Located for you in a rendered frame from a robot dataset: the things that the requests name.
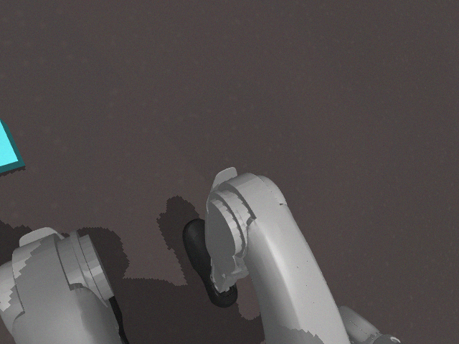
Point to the left robot foot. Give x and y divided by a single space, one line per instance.
119 318

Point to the right robot foot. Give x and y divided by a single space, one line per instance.
194 243

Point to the carton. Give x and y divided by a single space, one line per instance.
10 157

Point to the right robot hand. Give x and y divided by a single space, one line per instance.
359 330

